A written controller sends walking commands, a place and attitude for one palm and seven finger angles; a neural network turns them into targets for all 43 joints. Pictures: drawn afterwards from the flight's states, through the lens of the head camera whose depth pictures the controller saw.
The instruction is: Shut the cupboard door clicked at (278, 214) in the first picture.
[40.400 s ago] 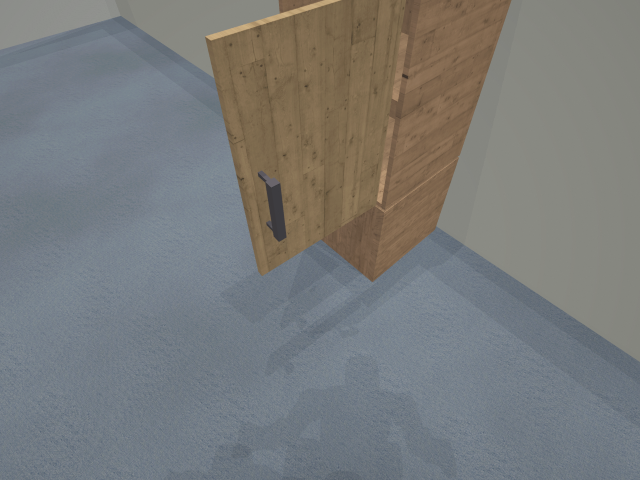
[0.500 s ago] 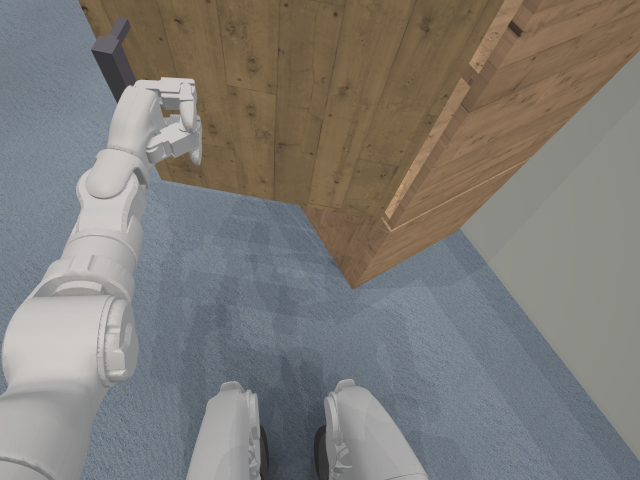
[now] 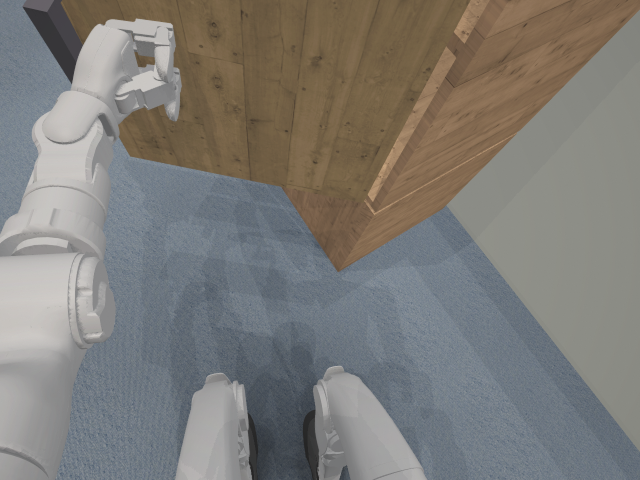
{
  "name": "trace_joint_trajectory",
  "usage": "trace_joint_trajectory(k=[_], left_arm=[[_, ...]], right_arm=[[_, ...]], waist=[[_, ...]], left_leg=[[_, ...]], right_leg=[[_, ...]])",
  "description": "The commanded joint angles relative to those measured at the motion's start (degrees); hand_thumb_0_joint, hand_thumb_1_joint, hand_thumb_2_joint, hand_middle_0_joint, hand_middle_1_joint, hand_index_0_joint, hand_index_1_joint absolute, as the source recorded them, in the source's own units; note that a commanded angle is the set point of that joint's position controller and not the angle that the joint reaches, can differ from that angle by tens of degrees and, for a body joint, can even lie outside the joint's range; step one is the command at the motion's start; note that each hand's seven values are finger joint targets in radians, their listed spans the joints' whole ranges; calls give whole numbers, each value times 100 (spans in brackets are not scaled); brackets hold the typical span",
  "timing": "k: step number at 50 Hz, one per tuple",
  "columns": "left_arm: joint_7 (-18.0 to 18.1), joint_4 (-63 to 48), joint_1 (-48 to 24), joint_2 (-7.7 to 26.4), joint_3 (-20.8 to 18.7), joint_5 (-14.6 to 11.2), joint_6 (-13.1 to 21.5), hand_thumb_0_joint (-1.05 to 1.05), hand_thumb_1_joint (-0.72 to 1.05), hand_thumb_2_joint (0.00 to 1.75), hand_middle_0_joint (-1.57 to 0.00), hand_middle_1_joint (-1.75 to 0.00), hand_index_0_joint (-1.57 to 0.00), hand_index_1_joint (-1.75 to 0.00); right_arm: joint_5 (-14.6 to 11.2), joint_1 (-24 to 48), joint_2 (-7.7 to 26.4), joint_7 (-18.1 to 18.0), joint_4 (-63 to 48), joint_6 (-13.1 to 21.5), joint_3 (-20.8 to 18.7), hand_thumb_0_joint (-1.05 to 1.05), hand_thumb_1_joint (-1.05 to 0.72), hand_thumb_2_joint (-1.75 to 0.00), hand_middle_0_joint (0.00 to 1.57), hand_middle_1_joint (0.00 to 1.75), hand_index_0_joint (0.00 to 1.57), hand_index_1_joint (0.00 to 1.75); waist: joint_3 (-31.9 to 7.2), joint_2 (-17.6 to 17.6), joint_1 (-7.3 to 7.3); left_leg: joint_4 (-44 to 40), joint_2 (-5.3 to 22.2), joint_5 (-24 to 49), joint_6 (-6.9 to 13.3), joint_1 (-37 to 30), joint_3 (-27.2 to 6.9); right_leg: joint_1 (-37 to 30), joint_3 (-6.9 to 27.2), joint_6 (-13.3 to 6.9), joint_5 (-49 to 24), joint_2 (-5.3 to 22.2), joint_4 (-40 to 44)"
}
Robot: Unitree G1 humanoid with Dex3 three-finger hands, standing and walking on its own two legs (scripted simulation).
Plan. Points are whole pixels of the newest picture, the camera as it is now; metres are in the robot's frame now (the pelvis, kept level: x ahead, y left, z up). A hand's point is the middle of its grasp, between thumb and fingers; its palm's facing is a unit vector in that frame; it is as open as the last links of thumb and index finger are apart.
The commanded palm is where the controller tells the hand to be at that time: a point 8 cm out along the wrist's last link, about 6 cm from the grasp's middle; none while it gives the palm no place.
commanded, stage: push the door shut along its arc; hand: left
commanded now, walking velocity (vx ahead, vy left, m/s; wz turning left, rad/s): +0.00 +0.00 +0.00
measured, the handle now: (87, 58) +0.60 +0.21 +0.06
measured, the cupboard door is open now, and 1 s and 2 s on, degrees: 48 35 35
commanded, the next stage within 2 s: pull the fist back off the door in 0.34 s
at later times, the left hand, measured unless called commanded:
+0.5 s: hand (201, 52) +0.59 +0.08 +0.08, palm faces -0.31 -0.95 +0.01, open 3.5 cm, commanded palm +0.60 +0.08 +0.07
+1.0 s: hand (206, 60) +0.58 +0.08 +0.07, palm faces +0.09 -1.00 -0.03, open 3.1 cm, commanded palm +0.53 +0.11 +0.07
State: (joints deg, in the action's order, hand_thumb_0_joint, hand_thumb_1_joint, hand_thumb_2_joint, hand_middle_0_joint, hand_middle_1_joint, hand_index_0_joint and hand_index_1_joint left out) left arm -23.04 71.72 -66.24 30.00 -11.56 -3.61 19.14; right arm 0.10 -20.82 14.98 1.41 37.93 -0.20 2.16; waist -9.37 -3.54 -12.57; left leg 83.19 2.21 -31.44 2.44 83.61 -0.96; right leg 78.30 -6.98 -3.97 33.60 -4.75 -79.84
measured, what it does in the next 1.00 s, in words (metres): stands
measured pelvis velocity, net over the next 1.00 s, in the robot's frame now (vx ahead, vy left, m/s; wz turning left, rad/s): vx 0.02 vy -0.01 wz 0.01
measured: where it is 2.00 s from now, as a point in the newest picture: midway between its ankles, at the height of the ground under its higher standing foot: (285, 476)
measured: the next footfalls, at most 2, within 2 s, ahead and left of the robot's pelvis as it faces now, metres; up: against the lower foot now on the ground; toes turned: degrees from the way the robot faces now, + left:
none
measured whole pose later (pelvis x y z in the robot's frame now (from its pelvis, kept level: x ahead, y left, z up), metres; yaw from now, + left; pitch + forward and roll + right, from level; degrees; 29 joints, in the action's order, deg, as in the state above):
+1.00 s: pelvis +0.02 -0.01 +0.02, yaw +0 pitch +32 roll -2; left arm 7.5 71.0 -61.8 19.3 -18.9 2.7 25.2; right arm 4.7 -26.0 13.4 7.1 36.9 -0.6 0.4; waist -10.8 -4.2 -13.2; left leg 77.3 2.6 -31.3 1.0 78.2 0.2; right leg 74.3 -5.2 -4.9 33.5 -5.5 -75.3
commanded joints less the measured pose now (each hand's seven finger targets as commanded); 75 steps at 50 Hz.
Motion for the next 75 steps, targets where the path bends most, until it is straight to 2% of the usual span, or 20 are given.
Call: trace_joint_trajectory(k=[1, 6, 22, 23, 26, 28, 32, 34, 37, 40, 44, 46, 51, 55, 58, 62, 66, 70, 72, 75], left_arm=[[-30, -1085, -3713, 453, 140, -82, 278, 0, 90, 90, -130, -150, -130, -150], [-93, -1120, -4036, 269, 312, -78, 258, 0, 90, 90, -130, -150, -130, -150], [-147, -745, -4945, 470, 335, 210, -299, 0, 90, 90, -130, -150, -130, -150], [1008, -740, -4871, 780, -879, -189, -385, 0, 90, 90, -130, -150, -130, -150], [2217, -489, -4313, 210, -784, 47, -415, 0, 90, 90, -130, -150, -130, -150], [2970, -745, -4243, 216, -933, 316, -191, 0, 90, 90, -130, -150, -130, -150], [3770, -1346, -4077, 322, -553, 1456, 510, 0, 90, 90, -130, -150, -130, -150], [3640, -1575, -4019, 192, -359, 1505, 665, 0, 90, 90, -130, -150, -130, -150], [3197, -1693, -3797, 264, -560, 1005, 602, 0, 90, 90, -130, -150, -130, -150], [2981, -1355, -3161, 408, -952, 600, 413, 0, 90, 90, -130, -150, -130, -150], [3097, -1154, -2365, 162, -976, 546, 676, 0, 90, 90, -130, -150, -130, -150], [3131, -1204, -1875, 38, -913, 628, 975, 0, 90, 90, -130, -150, -130, -150], [2920, -1225, -957, -697, -336, 623, 1277, 0, 90, 90, -130, -150, -130, -150], [2748, -1725, -1055, -1409, 221, 335, 1301, 0, 90, 90, -130, -150, -130, -150], [2823, -2370, -1250, -1414, 188, 143, 1491, 0, 90, 90, -130, -150, -130, -150], [3080, -2987, -1375, -1473, 334, 274, 1939, 0, 90, 90, -130, -150, -130, -150], [3342, -2065, -1449, -1299, 342, 676, 1907, 0, 90, 90, -130, -150, -130, -150], [3455, -1182, -1033, -1298, 171, 720, 1544, 0, 90, 90, -130, -150, -130, -150], [3414, -1100, -866, -1193, -42, 565, 1419, 0, 90, 90, -130, -150, -130, -150], [3210, -2179, -139, -665, -553, 270, 1468, 0, 90, 90, -130, -150, -130, -150]], right_arm=[[-3, -1164, 1181, -158, -15, 173, -387, 0, -90, -90, 20, 30, 20, 30], [67, -1148, 1197, -164, 104, 335, -384, 0, -90, -90, 20, 30, 20, 30], [164, -1308, 1233, -240, 274, 560, -312, 0, -90, -90, 20, 30, 20, 30], [288, -1754, 1105, -188, -33, 545, -212, 0, -90, -90, 20, 30, 20, 30], [436, -1715, 1045, 74, -67, 474, -253, 0, -90, -90, 20, 30, 20, 30], [573, -1788, 1002, 223, -128, 414, -282, 0, -90, -90, 20, 30, 20, 30], [711, -1906, 1000, 565, -40, 262, -453, 0, -90, -90, 20, 30, 20, 30], [660, -1943, 1003, 620, -39, 169, -541, 0, -90, -90, 20, 30, 20, 30], [502, -1912, 1038, 568, -95, 68, -562, 0, -90, -90, 20, 30, 20, 30], [415, -1906, 979, 477, -147, 22, -488, 0, -90, -90, 20, 30, 20, 30], [432, -1768, 827, 460, -203, 0, -453, 0, -90, -90, 20, 30, 20, 30], [449, -1676, 769, 489, -239, 6, -475, 0, -90, -90, 20, 30, 20, 30], [402, -1514, 767, 554, -263, -106, -601, 0, -90, -90, 20, 30, 20, 30], [315, -1325, 783, 519, -294, -207, -698, 0, -90, -90, 20, 30, 20, 30], [281, -1092, 789, 472, -302, -230, -740, 0, -90, -90, 20, 30, 20, 30], [322, -908, 759, 425, -216, -180, -792, 0, -90, -90, 20, 30, 20, 30], [359, -772, 747, 379, -78, -262, -731, 0, -90, -90, 20, 30, 20, 30], [360, -673, 783, 380, -181, -386, -670, 0, -90, -90, 20, 30, 20, 30], [334, -578, 769, 378, -287, -413, -635, 0, -90, -90, 20, 30, 20, 30], [254, -539, 787, 354, -659, -437, -629, 0, -90, -90, 20, 30, 20, 30]], waist=[[-3080, -865, -683], [-3404, -1334, -714], [-3515, -1442, -1009], [-3395, -1212, -791], [-3389, -1127, -709], [-3506, -1221, -590], [-4082, -1633, -553], [-4294, -1510, -602], [-4535, -1284, -480], [-4148, -733, -322], [-3247, -135, -235], [-3265, -180, -76], [-3041, -169, 5], [-3088, -172, -103], [-3419, -317, -20], [-3809, -497, 30], [-3127, -199, -141], [-2961, 38, -53], [-3144, 33, 94], [-4069, -11, 648]], left_leg=[[-510, 27, 1896, 119, -3283, -684], [-376, 10, 2208, 107, -3659, -742], [-63, 29, 2044, 148, -3261, -755], [-257, 132, 1680, 92, -2907, -868], [-429, 159, 1493, 11, -2878, -975], [-457, 141, 1602, -22, -2823, -897], [-447, 170, 2270, -95, -3464, -885], [-531, 127, 2330, -78, -3565, -798], [-737, 36, 2291, -58, -3512, -669], [-873, -29, 2064, -4, -2843, -469], [-938, -59, 1797, 27, -2053, -274], [-938, -97, 2002, 4, -2073, -191], [-1030, -169, 2175, -23, -2352, -89], [-1092, -208, 2187, -5, -2885, -102], [-1102, -222, 2294, -27, -3318, -136], [-1054, -212, 2661, -34, -3865, -216], [-949, -214, 2210, -9, -3287, -196], [-1054, -239, 1949, -5, -2970, -162], [-1091, -249, 1939, -29, -2857, -130], [-1456, -264, 2392, -62, -3403, -86]], right_leg=[[-436, 655, 154, -1432, 38, 1198], [-67, 572, 106, -1487, 9, 1028], [284, 467, 119, -1372, -54, 772], [160, 452, 138, -1217, -8, 798], [246, 422, 197, -1035, 46, 741], [37, 460, 218, -1129, 70, 784], [17, 425, 206, -1489, 48, 727], [-463, 481, 210, -1703, 44, 876], [-1322, 582, 225, -2044, 39, 1099], [-2106, 746, 272, -2286, 48, 1312], [-2558, 981, 341, -2453, 146, 1530], [-2715, 990, 329, -2880, 159, 1454], [-2768, 1007, 369, -3398, 219, 1481], [-2547, 970, 388, -3275, 232, 1576], [-2556, 919, 359, -3170, 241, 1585], [-2364, 846, 344, -3303, 241, 1424], [-2071, 875, 410, -2964, 266, 1413], [-2143, 878, 416, -2713, 251, 1461], [-2397, 885, 397, -2728, 248, 1461], [-3412, 941, 339, -3317, 248, 1518]])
